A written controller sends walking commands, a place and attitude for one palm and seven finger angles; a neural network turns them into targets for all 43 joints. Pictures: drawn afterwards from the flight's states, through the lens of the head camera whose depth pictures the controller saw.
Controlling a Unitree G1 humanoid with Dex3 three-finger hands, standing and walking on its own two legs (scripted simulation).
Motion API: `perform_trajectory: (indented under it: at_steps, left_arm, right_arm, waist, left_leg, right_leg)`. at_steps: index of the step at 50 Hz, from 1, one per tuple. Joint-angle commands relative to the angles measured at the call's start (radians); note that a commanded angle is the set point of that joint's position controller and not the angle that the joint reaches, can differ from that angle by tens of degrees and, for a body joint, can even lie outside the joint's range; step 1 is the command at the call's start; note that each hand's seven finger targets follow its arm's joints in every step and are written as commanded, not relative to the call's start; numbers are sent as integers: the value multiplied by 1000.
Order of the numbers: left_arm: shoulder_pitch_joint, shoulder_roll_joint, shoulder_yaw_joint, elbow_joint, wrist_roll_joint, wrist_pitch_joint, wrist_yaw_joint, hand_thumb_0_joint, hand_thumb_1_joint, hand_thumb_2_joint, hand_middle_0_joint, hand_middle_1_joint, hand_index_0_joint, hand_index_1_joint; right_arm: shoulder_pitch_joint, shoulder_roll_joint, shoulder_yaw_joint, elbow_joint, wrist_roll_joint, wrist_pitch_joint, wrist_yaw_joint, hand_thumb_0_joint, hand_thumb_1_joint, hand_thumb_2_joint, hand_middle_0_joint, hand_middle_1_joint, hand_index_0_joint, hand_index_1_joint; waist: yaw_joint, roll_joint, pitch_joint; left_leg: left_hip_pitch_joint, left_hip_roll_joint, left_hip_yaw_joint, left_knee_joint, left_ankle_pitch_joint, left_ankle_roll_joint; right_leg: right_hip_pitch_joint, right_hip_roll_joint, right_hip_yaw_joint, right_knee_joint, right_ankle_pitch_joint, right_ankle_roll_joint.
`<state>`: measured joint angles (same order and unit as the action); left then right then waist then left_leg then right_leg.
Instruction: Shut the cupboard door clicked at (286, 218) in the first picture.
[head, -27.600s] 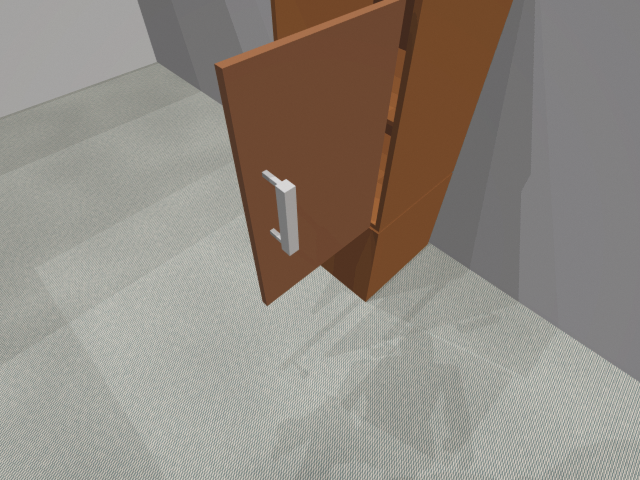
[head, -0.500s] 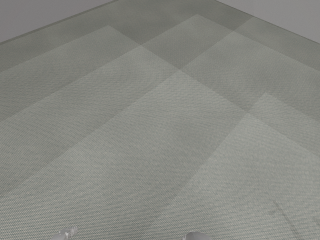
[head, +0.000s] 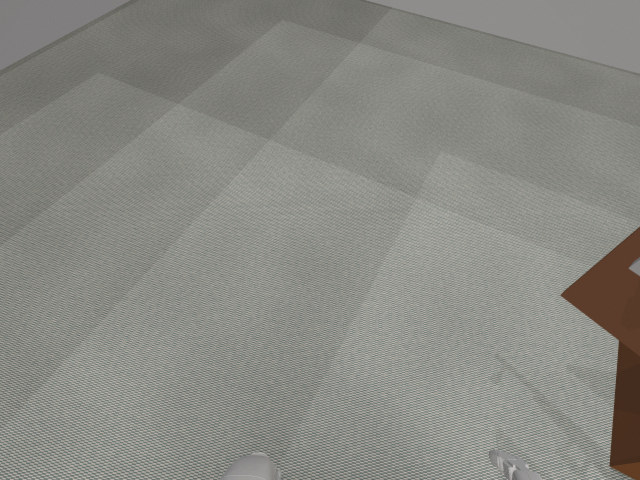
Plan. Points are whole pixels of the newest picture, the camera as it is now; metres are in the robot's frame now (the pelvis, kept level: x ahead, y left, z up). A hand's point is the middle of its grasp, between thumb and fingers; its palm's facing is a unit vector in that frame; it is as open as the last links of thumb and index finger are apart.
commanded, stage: turn to face it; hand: left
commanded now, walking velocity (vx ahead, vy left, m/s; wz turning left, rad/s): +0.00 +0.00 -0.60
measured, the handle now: out of the picture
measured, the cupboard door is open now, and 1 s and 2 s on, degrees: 68 68 68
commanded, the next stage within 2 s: take the last steps up to it in 1.24 s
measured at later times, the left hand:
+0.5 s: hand (229, 414) +0.21 +0.15 -0.16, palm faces -0.33 -0.90 -0.28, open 7.4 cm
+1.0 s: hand (252, 397) +0.24 +0.12 -0.17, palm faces -0.54 -0.81 -0.20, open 7.4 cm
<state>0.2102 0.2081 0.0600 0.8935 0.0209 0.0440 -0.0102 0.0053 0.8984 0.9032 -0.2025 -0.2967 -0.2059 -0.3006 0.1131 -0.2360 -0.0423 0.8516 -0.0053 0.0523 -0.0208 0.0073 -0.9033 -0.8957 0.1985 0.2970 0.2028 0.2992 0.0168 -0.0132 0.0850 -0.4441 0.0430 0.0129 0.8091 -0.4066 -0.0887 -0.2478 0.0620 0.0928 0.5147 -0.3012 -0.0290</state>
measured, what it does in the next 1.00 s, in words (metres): steps on the spot, turning right: left foot, then right foot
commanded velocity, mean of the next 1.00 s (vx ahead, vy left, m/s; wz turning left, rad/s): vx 0.00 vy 0.00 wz -0.56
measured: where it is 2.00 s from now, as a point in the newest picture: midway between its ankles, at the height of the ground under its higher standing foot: outside the picture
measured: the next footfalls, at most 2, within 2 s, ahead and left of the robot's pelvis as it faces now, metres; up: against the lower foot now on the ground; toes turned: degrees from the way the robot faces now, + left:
left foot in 0.06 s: +0.07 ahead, +0.13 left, +0.00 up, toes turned +0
right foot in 0.48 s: +0.00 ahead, -0.14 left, +0.00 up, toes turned -24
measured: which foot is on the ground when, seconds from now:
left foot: up 0.00-0.04, down 0.06-0.48, up 0.50-0.82, down 0.84-1.00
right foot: down 0.00-0.06, up 0.08-0.46, down 0.48-0.84, up 0.86-1.00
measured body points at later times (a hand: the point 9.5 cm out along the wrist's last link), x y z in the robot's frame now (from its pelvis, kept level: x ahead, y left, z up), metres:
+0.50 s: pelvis +0.01 -0.01 -0.01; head +0.05 -0.04 +0.43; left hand +0.23 +0.20 -0.13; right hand -0.04 -0.28 -0.16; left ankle +0.03 +0.13 -0.73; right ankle -0.03 -0.12 -0.74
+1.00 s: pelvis +0.05 +0.00 +0.00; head +0.10 -0.01 +0.45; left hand +0.27 +0.17 -0.15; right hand -0.02 -0.26 -0.12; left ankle +0.11 +0.09 -0.74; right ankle -0.06 -0.09 -0.65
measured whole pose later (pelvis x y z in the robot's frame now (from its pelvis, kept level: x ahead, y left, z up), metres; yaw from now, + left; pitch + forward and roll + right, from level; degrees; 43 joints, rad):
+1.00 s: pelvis +0.05 +0.00 +0.00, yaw -36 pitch +1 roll -2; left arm 0.17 0.27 0.09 0.91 0.02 0.08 -0.03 0.01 0.90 0.90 -0.20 -0.30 -0.20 -0.30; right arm 0.20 -0.19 0.00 0.85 -0.03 0.01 -0.03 0.00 -0.90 -0.90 0.20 0.30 0.21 0.30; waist 0.01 -0.03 0.08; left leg -0.27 0.10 0.13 0.53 -0.28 0.00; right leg -0.47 0.02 0.00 1.10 -0.48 0.05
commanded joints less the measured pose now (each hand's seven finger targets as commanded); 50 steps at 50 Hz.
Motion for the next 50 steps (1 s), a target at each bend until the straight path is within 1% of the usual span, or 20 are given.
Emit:
perform_trajectory:
  at_steps: [1,2,3,4,10,18,21,22,23,24,25,26,30,37,40,41,42,43,47,50]
  left_arm:
    - [-55,208,60,-83,-6,-15,17,0,900,900,-200,-300,-200,-300]
    - [-23,154,52,-94,-15,-10,14,0,900,900,-200,-300,-200,-300]
    - [15,116,41,-107,-18,-10,3,0,900,900,-200,-300,-200,-300]
    - [-4,146,41,-98,-4,-9,3,0,900,900,-200,-300,-200,-300]
    - [-58,117,45,-94,-5,14,-31,0,900,900,-200,-300,-200,-300]
    - [-129,97,33,-115,-1,13,-37,0,900,900,-200,-300,-200,-300]
    - [-69,113,33,-98,-1,0,-33,0,900,900,-200,-300,-200,-300]
    - [-2,148,40,-79,2,-7,-29,0,900,900,-200,-300,-200,-300]
    - [60,248,57,-60,10,-21,-17,0,900,900,-200,-300,-200,-300]
    - [104,319,66,-46,1,-25,-3,0,900,900,-200,-300,-200,-300]
    - [119,319,70,-43,-5,-22,12,0,900,900,-200,-300,-200,-300]
    - [63,299,71,-51,-2,-23,21,0,900,900,-200,-300,-200,-300]
    - [-71,211,44,-89,-2,-27,22,0,900,900,-200,-300,-200,-300]
    - [-52,239,58,-80,5,-21,14,0,900,900,-200,-300,-200,-300]
    - [-93,219,57,-78,-4,-13,13,0,900,900,-200,-300,-200,-300]
    - [-76,173,49,-92,-13,-7,11,0,900,900,-200,-300,-200,-300]
    - [-27,112,38,-104,-19,-3,1,0,900,900,-200,-300,-200,-300]
    - [-42,136,37,-108,-7,-3,-2,0,900,900,-200,-300,-200,-300]
    - [-62,124,45,-74,-4,5,-22,0,900,900,-200,-300,-200,-300]
    - [-85,102,36,-76,-5,11,-26,0,900,900,-200,-300,-200,-300]
  right_arm:
    - [112,-108,-22,-50,1,-44,-13,0,-900,-900,200,300,200,300]
    - [138,-176,-31,-47,-11,-57,-17,0,-900,-900,200,300,200,300]
    - [165,-256,-45,-56,-19,-55,-17,0,-900,-900,200,300,200,300]
    - [172,-250,-40,-55,-24,-51,-22,0,-900,-900,200,300,200,300]
    - [94,-178,-24,-74,-25,-50,-24,0,-900,-900,200,300,200,300]
    - [136,-210,-49,-25,-28,-43,-5,0,-900,-900,200,300,200,300]
    - [118,-221,-58,-21,-24,-37,2,0,-900,-900,200,300,200,300]
    - [105,-213,-59,-25,-18,-36,6,0,-900,-900,200,300,200,300]
    - [108,-151,-46,-49,-9,-34,12,0,-900,-900,200,300,200,300]
    - [50,-106,-28,-97,-8,-27,9,0,-900,-900,200,300,200,300]
    - [21,-126,-25,-105,-7,-16,-4,0,-900,-900,200,300,200,300]
    - [17,-117,-26,-92,-6,-17,-11,0,-900,-900,200,300,200,300]
    - [79,-119,-23,-39,-11,-18,1,0,-900,-900,200,300,200,300]
    - [61,-95,-19,-66,-3,-27,0,0,-900,-900,200,300,200,300]
    - [162,-102,-22,-37,0,-40,-7,0,-900,-900,200,300,200,300]
    - [193,-157,-27,-29,-8,-54,-12,0,-900,-900,200,300,200,300]
    - [201,-255,-44,-36,-23,-56,-13,0,-900,-900,200,300,200,300]
    - [202,-267,-45,-47,-26,-50,-16,0,-900,-900,200,300,200,300]
    - [108,-179,-21,-62,-31,-56,-23,0,-900,-900,200,300,200,300]
    - [149,-168,-23,-34,-27,-54,-22,0,-900,-900,200,300,200,300]
  waist:
    - [-57,-91,-167]
    - [-52,95,-204]
    - [-47,327,-219]
    - [-65,274,-211]
    - [-28,181,-131]
    - [-55,242,-121]
    - [-18,221,-141]
    - [19,143,-160]
    - [48,-112,-184]
    - [75,-268,-155]
    - [80,-211,-146]
    - [51,-264,-134]
    - [-23,-157,-158]
    - [-10,-144,-149]
    - [-63,-115,-171]
    - [-66,21,-198]
    - [-53,313,-202]
    - [-69,300,-183]
    - [-23,179,-121]
    - [-42,182,-120]
  left_leg:
    - [242,-2,-5,-364,217,20]
    - [393,162,-153,-467,355,74]
    - [481,400,-344,-467,595,199]
    - [424,453,-359,-465,613,257]
    - [367,305,-38,-435,635,226]
    - [329,335,71,-414,524,206]
    - [282,314,125,-295,474,146]
    - [210,278,160,-186,398,102]
    - [6,175,219,20,121,37]
    - [-175,56,152,237,-270,6]
    - [-197,70,35,346,-245,10]
    - [-243,74,-6,396,-204,8]
    - [-122,74,4,308,-10,-10]
    - [4,10,26,-21,-14,-3]
    - [219,-9,26,-329,187,10]
    - [342,104,-78,-465,243,45]
    - [440,343,-303,-496,390,147]
    - [375,447,-353,-516,407,230]
    - [328,312,-104,-458,611,225]
    - [358,293,-24,-443,657,220]
  right_leg:
    - [4,-195,228,23,489,-74]
    - [-133,-77,145,134,251,-14]
    - [-287,15,-15,366,-293,40]
    - [-292,-19,-26,560,-363,55]
    - [-297,-98,-104,613,-185,92]
    - [-170,-87,-187,310,-146,74]
    - [-9,-60,-219,60,11,49]
    - [120,-77,-190,-59,123,29]
    - [298,-275,54,-152,304,-41]
    - [277,-455,291,-165,621,-152]
    - [219,-466,299,-162,658,-200]
    - [217,-425,303,-157,607,-203]
    - [137,-289,108,-121,568,-146]
    - [80,-279,215,-109,476,-159]
    - [-14,-217,216,-14,404,-80]
    - [-116,-125,150,84,250,-27]
    - [-290,7,5,288,-170,32]
    - [-306,-17,-45,502,-338,49]
    - [-319,-85,-67,662,-193,81]
    - [-279,-93,-110,546,-169,85]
